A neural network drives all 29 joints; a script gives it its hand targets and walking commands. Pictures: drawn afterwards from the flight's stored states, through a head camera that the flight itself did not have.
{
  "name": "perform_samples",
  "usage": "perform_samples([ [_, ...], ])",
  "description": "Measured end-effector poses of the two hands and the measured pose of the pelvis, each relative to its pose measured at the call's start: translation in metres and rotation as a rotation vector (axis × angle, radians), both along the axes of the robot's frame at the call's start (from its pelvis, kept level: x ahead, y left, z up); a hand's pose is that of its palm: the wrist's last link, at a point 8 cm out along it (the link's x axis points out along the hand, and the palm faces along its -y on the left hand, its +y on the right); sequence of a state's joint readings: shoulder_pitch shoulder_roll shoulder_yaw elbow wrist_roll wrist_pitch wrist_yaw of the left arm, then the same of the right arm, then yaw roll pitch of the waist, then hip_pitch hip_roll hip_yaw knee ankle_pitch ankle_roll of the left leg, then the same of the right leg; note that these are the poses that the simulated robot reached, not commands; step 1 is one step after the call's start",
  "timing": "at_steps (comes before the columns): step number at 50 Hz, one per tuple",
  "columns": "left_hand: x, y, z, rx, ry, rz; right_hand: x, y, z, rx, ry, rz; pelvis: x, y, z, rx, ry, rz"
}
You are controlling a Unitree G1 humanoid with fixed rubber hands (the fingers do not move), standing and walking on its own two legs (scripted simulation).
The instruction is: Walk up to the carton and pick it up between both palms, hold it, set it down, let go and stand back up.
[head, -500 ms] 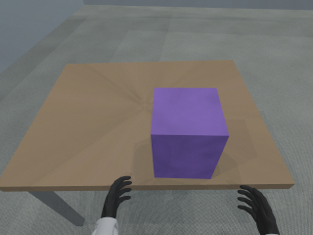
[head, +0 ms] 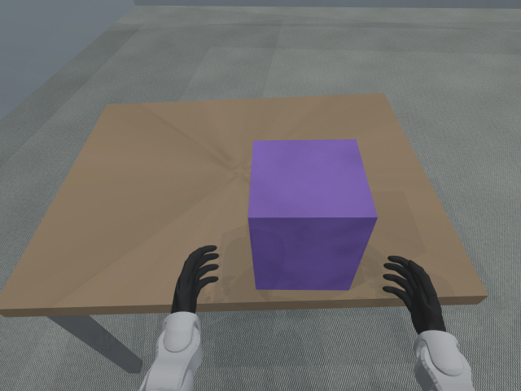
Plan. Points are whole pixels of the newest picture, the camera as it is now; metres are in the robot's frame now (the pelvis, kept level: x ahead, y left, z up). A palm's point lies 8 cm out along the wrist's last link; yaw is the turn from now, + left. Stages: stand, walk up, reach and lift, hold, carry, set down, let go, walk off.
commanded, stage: reach and lift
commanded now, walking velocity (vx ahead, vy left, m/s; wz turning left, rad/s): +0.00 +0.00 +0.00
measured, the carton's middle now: (303, 218) +0.43 -0.06 +0.00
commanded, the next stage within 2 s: none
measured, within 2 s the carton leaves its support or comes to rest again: neither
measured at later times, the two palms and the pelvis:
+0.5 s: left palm (186, 241) +0.34 +0.13 +0.07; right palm (433, 237) +0.33 -0.24 +0.07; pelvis +0.00 -0.01 +0.01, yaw -1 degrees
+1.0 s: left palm (188, 174) +0.42 +0.13 +0.14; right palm (428, 172) +0.41 -0.24 +0.13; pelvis -0.01 -0.01 +0.01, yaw +0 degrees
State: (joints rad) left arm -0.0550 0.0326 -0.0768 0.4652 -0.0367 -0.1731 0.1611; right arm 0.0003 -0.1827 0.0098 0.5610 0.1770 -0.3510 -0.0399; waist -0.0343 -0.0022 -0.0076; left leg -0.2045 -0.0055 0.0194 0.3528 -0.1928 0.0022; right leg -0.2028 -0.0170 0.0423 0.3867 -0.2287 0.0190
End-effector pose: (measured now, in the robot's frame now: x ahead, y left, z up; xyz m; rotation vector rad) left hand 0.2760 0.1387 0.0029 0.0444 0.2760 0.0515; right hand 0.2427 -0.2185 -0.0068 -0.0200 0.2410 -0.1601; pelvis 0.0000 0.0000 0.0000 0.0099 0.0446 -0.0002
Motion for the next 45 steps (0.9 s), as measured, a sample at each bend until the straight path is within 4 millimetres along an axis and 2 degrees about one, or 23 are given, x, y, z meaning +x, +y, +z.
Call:
perform_samples([
  [11, 0.026, 0.001, 0.029, -0.001, 0.001, 0.010, 0.039, -0.007, 0.029, -0.015, -0.007, -0.006, 0.007, 0.002, 0.003, -0.006, -0.015, -0.004],
  [22, 0.054, -0.003, 0.060, -0.012, 0.065, 0.014, 0.076, -0.018, 0.068, -0.009, 0.012, -0.004, 0.000, -0.004, 0.006, -0.004, -0.021, -0.015],
  [33, 0.089, -0.006, 0.093, -0.009, 0.087, 0.029, 0.111, -0.016, 0.096, -0.002, 0.043, -0.013, -0.009, -0.010, 0.007, -0.006, -0.010, -0.011],
  [45, 0.126, -0.007, 0.121, -0.009, 0.095, 0.040, 0.148, -0.013, 0.125, -0.003, 0.049, -0.024, -0.010, -0.007, 0.006, -0.008, 0.029, -0.004],
])
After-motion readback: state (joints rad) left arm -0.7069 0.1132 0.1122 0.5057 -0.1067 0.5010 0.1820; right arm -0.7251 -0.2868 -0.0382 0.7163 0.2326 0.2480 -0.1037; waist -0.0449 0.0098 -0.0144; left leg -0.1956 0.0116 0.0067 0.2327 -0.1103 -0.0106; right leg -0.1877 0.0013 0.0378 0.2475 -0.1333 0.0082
